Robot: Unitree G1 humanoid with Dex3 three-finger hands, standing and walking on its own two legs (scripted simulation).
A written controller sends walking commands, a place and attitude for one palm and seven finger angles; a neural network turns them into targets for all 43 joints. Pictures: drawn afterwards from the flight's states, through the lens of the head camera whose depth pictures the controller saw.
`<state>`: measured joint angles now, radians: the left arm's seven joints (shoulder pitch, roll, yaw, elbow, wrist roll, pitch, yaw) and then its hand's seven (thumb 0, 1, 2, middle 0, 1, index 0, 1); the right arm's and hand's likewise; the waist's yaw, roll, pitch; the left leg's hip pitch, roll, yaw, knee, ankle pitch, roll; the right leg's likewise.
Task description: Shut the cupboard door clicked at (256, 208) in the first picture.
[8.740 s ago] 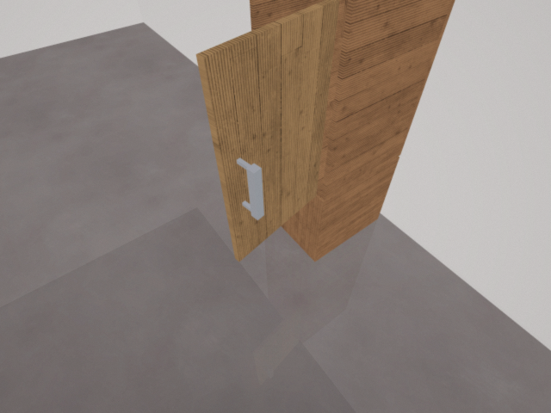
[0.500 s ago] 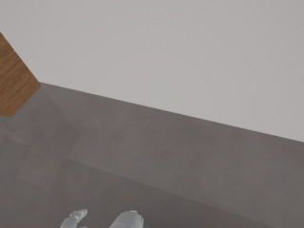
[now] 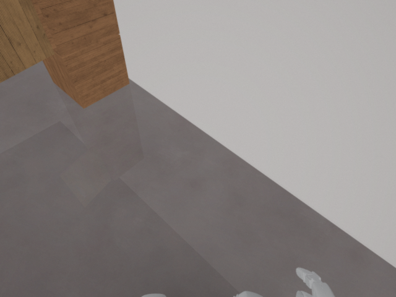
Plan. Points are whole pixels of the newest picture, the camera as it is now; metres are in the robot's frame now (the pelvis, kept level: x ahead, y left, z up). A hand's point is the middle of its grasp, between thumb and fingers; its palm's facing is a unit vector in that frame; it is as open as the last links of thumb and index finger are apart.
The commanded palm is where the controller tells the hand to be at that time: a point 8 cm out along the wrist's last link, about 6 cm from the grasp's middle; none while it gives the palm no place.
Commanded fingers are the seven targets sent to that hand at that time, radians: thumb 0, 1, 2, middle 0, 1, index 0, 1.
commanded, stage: walk to a spot facing it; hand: left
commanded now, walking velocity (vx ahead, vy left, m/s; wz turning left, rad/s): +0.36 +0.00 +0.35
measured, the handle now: out of the picture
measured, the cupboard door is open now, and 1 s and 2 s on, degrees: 100 100 100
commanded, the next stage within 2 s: turn to face it in 1.66 s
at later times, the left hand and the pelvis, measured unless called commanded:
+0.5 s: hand (157, 207) +0.33 +0.14 -0.14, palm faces +0.12 -0.98 -0.19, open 7.3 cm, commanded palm none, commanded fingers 0.00 0.90 0.90 -0.20 -0.30 -0.20 -0.30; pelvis +0.21 -0.05 +0.00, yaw +11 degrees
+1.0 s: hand (150, 242) +0.25 +0.14 -0.18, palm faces +0.44 -0.89 -0.12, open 7.3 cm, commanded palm none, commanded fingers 0.00 0.90 0.90 -0.20 -0.30 -0.20 -0.30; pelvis +0.41 +0.04 -0.01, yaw +20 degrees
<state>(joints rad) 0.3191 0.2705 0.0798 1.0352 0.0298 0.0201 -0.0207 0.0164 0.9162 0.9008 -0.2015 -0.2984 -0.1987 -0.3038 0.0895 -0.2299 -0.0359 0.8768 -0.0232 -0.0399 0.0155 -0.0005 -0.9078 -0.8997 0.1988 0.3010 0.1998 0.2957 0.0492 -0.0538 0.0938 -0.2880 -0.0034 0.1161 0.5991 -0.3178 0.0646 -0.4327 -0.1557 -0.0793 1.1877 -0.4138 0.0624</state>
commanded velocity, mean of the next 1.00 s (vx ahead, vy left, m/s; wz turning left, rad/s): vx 0.37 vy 0.00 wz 0.27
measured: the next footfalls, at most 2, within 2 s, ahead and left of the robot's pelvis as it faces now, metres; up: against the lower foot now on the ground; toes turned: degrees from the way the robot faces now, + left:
right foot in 0.40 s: +0.31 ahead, -0.13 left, +0.00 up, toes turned +2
left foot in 0.92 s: +0.48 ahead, +0.15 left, +0.00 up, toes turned +27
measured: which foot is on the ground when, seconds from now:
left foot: down 0.00-0.40, up 0.42-0.90, down 0.92-1.00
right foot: up 0.00-0.38, down 0.40-0.92, up 0.94-1.00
